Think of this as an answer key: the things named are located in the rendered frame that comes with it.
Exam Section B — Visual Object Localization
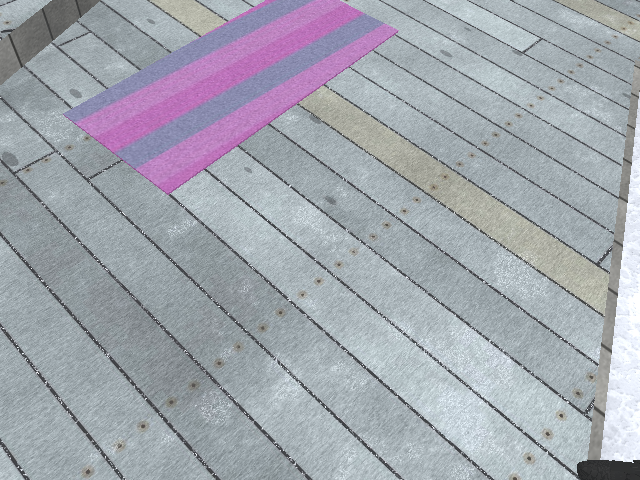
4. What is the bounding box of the right robot hand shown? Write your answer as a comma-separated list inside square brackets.
[577, 460, 640, 480]

